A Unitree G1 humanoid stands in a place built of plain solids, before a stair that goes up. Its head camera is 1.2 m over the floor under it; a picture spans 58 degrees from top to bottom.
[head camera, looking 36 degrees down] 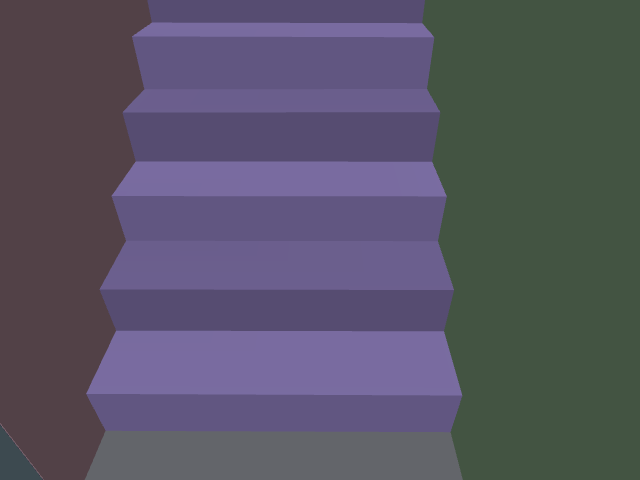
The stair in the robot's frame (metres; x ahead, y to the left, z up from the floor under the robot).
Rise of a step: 0.18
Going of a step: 0.22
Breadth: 1.21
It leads straight ahead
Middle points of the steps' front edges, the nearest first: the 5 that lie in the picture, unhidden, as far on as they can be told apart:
0.70 0.12 0.18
0.92 0.12 0.36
1.13 0.12 0.54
1.35 0.12 0.72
1.57 0.12 0.90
